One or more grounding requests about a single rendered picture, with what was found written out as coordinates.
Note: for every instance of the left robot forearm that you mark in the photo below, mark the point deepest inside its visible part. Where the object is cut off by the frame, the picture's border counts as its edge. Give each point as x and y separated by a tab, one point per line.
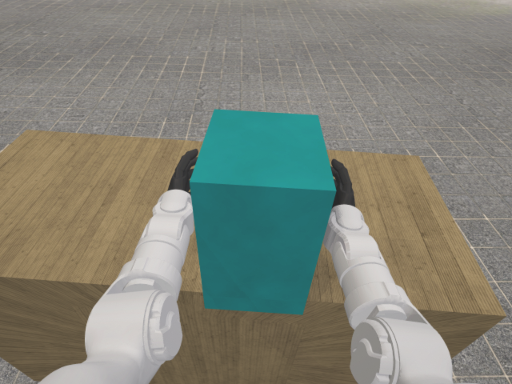
161	250

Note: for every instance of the pedestal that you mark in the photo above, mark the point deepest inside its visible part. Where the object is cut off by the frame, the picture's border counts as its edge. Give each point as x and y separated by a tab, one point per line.
73	208

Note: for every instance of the robot left upper arm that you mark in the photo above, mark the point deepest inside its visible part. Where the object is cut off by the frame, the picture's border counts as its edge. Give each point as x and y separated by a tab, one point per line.
129	336

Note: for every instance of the carton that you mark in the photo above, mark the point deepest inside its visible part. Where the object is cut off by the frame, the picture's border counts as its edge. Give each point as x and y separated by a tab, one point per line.
262	191

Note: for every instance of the robot right upper arm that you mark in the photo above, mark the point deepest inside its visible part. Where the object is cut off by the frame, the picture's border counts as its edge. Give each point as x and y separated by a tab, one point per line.
393	351

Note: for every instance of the right robot hand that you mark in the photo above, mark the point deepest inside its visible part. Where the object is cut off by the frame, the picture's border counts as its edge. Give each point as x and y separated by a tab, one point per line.
344	192

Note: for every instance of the left robot hand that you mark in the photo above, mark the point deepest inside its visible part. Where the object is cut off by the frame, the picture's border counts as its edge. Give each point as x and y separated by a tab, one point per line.
181	177

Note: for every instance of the right robot forearm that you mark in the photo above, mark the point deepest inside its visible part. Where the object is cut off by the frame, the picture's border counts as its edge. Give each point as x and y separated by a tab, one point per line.
362	272

